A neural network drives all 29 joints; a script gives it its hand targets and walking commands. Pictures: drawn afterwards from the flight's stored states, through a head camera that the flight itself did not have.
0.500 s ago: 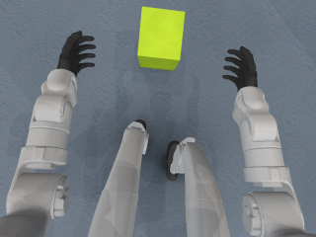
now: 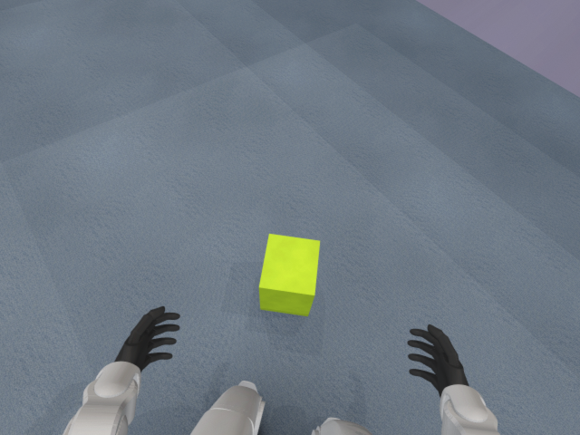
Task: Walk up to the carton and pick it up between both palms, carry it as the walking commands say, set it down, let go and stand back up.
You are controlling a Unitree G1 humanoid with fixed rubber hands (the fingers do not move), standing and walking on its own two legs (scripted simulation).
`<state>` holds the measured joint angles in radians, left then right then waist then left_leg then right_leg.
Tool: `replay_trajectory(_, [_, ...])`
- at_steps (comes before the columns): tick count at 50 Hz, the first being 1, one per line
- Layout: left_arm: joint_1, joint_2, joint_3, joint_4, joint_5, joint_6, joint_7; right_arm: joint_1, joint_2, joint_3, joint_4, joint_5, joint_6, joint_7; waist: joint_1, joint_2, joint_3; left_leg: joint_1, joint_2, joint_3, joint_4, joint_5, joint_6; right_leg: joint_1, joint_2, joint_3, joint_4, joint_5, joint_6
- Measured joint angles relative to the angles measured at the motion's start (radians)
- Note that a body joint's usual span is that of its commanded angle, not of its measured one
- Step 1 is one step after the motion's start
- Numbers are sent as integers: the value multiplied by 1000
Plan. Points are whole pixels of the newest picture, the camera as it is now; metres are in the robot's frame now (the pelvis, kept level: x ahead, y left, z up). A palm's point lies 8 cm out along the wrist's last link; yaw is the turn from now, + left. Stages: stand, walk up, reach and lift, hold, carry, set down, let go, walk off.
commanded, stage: let go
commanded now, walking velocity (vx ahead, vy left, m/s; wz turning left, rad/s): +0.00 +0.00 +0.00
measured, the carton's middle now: (289, 276) +0.58 +0.03 -0.64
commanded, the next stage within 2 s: stand in 0.62 s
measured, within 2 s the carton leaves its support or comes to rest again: neither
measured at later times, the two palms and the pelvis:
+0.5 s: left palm (129, 356) +0.19 +0.24 -0.05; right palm (466, 388) +0.20 -0.22 -0.05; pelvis +0.03 +0.00 +0.01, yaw +1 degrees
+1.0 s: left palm (102, 346) +0.20 +0.27 -0.04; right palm (499, 371) +0.23 -0.26 -0.03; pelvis +0.05 +0.00 +0.01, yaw +1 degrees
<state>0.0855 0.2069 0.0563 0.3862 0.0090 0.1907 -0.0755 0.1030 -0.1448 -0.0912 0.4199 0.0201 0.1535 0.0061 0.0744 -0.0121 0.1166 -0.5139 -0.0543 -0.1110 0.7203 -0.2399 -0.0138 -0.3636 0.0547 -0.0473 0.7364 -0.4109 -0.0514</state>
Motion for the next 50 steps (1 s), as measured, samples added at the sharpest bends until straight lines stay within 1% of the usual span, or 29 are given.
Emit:
replay_trajectory(4, [77, 0, -10, 0, -13, -30, -7, 86, -28, 0, 0, 0, -31, 7, 0, 0, 1, 78, -4, 0, -51, 7, 0, 79, -6, 2, -54, 7, 0])
replay_trajectory(7, [90, 0, -20, 0, -20, -44, -11, 122, -44, 0, 0, 0, -48, 13, 0, -1, 1, 121, -7, 0, -74, 7, 0, 124, -10, 3, -79, 8, 0])
replay_trajectory(16, [90, 0, -28, 0, -6, -56, -13, 141, -29, 3, 0, 0, -54, 23, 0, -6, 2, 206, -9, 0, -112, 3, 3, 216, -13, 5, -134, 14, 0])
replay_trajectory(22, [90, 0, -28, 1, -5, -34, -9, 141, -25, 2, 0, 0, -54, 23, 0, -8, 2, 226, -13, 0, -116, -3, 8, 241, -17, 5, -148, 12, 0])
replay_trajectory(28, [90, 0, -28, 1, -5, 31, 23, 141, -31, 2, 0, 0, -54, 23, 0, -8, 2, 227, -18, 1, -116, -7, 13, 245, -22, 5, -150, 9, 0])
replay_trajectory(31, [90, 0, -28, 0, -8, 48, 36, 145, -31, 2, 0, 0, -54, 23, 0, -9, 2, 227, -21, 1, -116, -8, 15, 245, -24, 5, -150, 8, 1])
replay_trajectory(32, [90, 1, -28, 7, -4, 37, 44, 144, -32, 2, 11, 0, -59, 22, 0, -9, 0, 227, -21, 1, -116, -8, 17, 245, -25, 5, -150, 7, 3])
replay_trajectory(35, [90, 19, -27, 60, 14, -33, 68, 135, -44, 2, 73, -1, -75, 22, 0, -14, -26, 228, -21, 1, -116, -12, 21, 245, -24, 5, -150, 4, 5])
replay_trajectory(39, [90, 53, -27, 145, 31, -98, 76, 130, -74, 2, 126, -9, -85, 22, 0, -15, -86, 228, -21, 1, -116, -20, 21, 245, -25, 5, -150, -4, 5])
replay_trajectory(45, [90, 85, -26, 198, 36, -151, 81, 129, -118, 2, 137, -12, -100, 22, 0, -15, -158, 227, -21, 1, -116, -28, 21, 245, -24, 5, -150, -12, 5])
replay_trajectory(50, [90, 89, -26, 217, 39, -170, 83, 130, -134, 2, 137, -11, -109, 19, 0, -15, -187, 227, -20, 1, -116, -30, 21, 245, -23, 5, -150, -14, 5])
